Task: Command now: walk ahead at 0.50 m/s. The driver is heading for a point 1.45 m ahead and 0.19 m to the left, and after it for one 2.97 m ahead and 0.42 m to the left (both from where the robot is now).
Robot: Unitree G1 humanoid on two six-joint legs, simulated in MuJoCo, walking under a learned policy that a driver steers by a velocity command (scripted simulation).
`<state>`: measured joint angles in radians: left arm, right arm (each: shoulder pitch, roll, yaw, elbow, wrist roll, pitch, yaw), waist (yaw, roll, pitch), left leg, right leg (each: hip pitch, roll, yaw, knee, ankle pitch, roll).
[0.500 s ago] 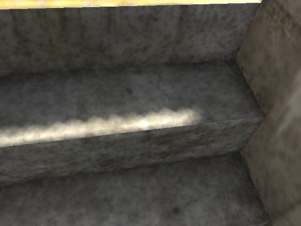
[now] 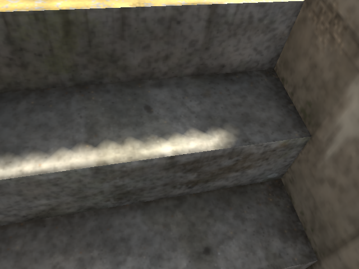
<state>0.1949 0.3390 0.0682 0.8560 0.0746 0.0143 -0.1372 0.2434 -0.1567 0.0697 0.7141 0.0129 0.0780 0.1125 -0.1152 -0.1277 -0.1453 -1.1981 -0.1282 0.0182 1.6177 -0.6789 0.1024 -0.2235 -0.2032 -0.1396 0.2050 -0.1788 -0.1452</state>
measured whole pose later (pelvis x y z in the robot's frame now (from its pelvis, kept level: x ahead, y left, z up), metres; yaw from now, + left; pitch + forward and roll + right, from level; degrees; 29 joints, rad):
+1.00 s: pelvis -0.04 -0.04 -0.01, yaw -4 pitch +3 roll +0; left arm 0.41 0.19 -0.08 1.01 0.00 -0.06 -0.13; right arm 0.12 -0.13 0.09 0.95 0.05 -0.03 0.17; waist 0.02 -0.05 -0.01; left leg -1.04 0.01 -0.09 1.68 -0.69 -0.02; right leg -0.11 -0.10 -0.11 0.29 -0.23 0.07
